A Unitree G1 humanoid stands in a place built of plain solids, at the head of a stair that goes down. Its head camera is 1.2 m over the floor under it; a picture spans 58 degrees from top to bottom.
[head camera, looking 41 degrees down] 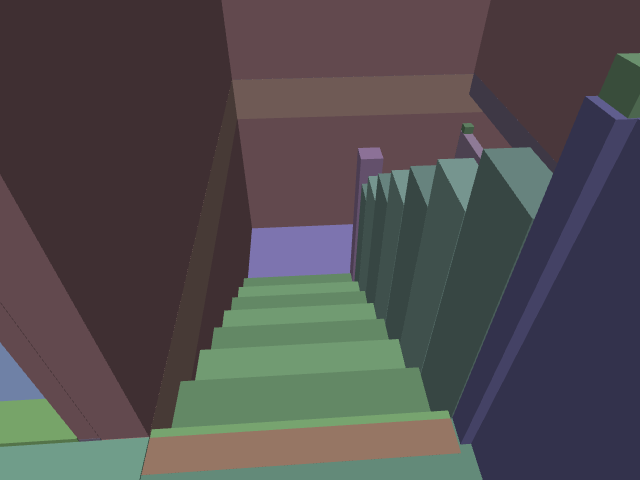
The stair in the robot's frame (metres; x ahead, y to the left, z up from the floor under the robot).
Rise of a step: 0.18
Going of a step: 0.25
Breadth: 0.85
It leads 4 degrees to the left of straight ahead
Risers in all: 8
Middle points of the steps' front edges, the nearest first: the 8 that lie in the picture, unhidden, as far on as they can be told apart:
0.60 0.05 0.00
0.85 0.07 -0.17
1.11 0.08 -0.35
1.36 0.10 -0.53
1.61 0.12 -0.70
1.87 0.13 -0.88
2.12 0.15 -1.06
2.37 0.17 -1.23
